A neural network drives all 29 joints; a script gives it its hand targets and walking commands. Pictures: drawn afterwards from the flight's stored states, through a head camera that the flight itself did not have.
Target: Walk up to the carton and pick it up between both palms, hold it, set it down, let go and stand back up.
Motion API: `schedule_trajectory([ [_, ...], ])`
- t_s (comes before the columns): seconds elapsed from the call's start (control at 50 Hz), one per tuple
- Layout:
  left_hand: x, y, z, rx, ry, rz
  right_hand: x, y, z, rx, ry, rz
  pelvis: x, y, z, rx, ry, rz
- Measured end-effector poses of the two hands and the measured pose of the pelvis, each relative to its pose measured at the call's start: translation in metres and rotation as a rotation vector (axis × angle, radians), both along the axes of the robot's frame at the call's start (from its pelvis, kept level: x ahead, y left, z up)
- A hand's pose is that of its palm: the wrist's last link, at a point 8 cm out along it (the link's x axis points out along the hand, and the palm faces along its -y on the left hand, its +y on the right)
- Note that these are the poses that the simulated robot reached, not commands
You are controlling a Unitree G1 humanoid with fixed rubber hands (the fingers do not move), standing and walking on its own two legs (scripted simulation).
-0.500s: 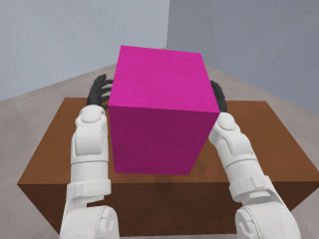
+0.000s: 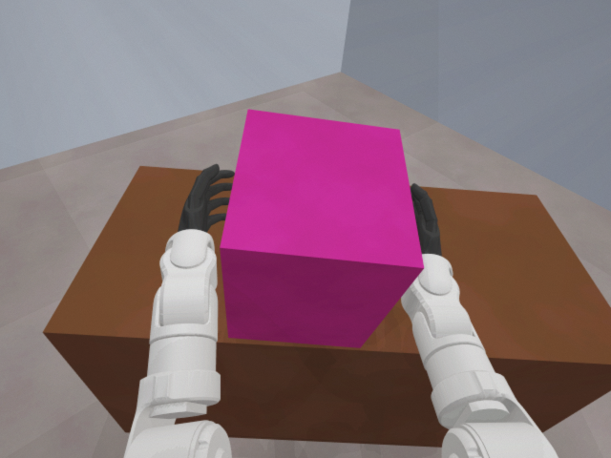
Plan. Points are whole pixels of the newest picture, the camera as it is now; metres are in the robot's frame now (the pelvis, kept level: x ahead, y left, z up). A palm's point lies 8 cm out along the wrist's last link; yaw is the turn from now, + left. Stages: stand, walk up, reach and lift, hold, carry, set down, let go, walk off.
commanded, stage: set down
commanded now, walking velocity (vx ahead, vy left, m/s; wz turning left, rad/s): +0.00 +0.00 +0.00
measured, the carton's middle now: (309, 239) +0.39 +0.03 +0.09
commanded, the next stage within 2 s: none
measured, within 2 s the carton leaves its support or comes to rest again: neither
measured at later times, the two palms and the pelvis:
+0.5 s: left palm (211, 232) +0.38 +0.16 +0.11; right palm (424, 249) +0.37 -0.13 +0.10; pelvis +0.00 +0.00 +0.00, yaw -1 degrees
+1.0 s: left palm (220, 243) +0.39 +0.15 +0.07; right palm (420, 255) +0.38 -0.14 +0.07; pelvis +0.01 +0.00 +0.00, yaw -3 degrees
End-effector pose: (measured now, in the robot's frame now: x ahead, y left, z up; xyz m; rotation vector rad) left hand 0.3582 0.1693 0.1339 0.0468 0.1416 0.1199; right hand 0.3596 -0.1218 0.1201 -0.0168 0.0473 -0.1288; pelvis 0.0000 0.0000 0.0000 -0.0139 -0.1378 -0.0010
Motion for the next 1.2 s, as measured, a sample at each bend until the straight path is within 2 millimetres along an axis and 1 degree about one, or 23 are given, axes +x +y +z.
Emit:
schedule_trajectory([
  [0.06, 0.004, -0.004, -0.005, 0.000, -0.001, -0.008, 0.002, -0.004, -0.004, -0.003, -0.004, -0.008, 0.002, -0.001, 0.000, -0.002, 0.015, 0.003],
  [0.2, 0.017, -0.020, -0.004, 0.009, -0.012, -0.040, 0.006, -0.020, 0.001, -0.014, -0.018, -0.037, 0.004, -0.002, 0.000, 0.000, 0.032, -0.010],
  [0.28, 0.020, -0.023, -0.006, 0.001, 0.007, -0.046, 0.008, -0.023, 0.000, -0.023, 0.000, -0.042, 0.005, -0.003, 0.001, 0.003, 0.030, -0.020],
  [0.36, 0.021, -0.022, -0.013, 0.002, 0.035, -0.042, 0.010, -0.022, -0.006, -0.028, 0.026, -0.038, 0.005, -0.004, 0.001, 0.005, 0.031, -0.025],
  [0.46, 0.019, -0.014, -0.024, 0.000, 0.052, -0.028, 0.011, -0.015, -0.017, -0.020, 0.042, -0.024, 0.005, -0.004, 0.001, 0.004, 0.045, -0.025],
  [0.62, 0.020, -0.006, -0.034, -0.007, 0.058, -0.015, 0.015, -0.007, -0.025, -0.014, 0.047, -0.014, 0.004, -0.004, 0.002, 0.003, 0.075, -0.018],
  [0.9, 0.031, -0.016, -0.060, -0.030, 0.088, -0.037, 0.021, -0.016, -0.040, -0.023, 0.075, -0.038, 0.007, -0.004, 0.002, 0.006, 0.125, -0.037],
  [1.06, 0.037, -0.016, -0.072, -0.018, 0.088, -0.039, 0.028, -0.016, -0.049, -0.017, 0.075, -0.036, 0.012, -0.003, 0.002, 0.007, 0.160, -0.047],
  [1.2, 0.040, -0.015, -0.090, -0.026, 0.115, -0.034, 0.033, -0.014, -0.064, -0.020, 0.102, -0.031, 0.017, -0.003, 0.002, 0.008, 0.199, -0.047],
])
